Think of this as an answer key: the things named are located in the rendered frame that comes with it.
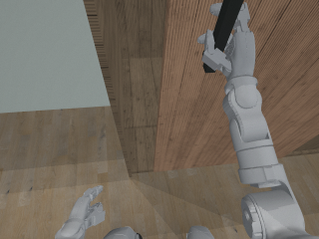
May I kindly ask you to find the wardrobe door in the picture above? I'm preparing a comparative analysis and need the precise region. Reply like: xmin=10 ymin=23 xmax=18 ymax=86
xmin=293 ymin=134 xmax=319 ymax=151
xmin=153 ymin=0 xmax=319 ymax=172

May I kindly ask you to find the right robot forearm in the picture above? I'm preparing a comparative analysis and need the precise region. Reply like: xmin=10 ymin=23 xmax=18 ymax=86
xmin=222 ymin=75 xmax=305 ymax=229

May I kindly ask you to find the robot right hand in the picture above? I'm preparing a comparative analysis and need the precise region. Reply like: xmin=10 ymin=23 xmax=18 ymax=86
xmin=197 ymin=2 xmax=256 ymax=81

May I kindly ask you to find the robot right thigh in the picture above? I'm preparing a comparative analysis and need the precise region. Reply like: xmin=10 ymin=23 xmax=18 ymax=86
xmin=186 ymin=225 xmax=214 ymax=239

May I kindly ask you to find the robot thigh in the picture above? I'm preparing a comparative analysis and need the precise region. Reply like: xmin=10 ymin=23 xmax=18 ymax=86
xmin=103 ymin=227 xmax=140 ymax=239
xmin=186 ymin=225 xmax=214 ymax=239

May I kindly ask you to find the robot right upper arm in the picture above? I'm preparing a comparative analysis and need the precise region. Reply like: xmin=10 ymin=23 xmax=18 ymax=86
xmin=240 ymin=189 xmax=319 ymax=239

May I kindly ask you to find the robot left hand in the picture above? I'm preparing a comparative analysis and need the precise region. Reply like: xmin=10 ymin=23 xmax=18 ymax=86
xmin=69 ymin=185 xmax=106 ymax=231

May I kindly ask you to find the left robot forearm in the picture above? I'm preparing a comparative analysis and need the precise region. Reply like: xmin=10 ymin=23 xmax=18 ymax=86
xmin=55 ymin=217 xmax=86 ymax=239

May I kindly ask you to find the robot left thigh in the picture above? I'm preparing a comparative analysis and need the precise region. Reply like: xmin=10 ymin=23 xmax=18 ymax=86
xmin=103 ymin=227 xmax=140 ymax=239

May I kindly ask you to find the handle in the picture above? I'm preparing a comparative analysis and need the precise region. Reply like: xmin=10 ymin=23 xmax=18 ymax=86
xmin=202 ymin=0 xmax=244 ymax=73

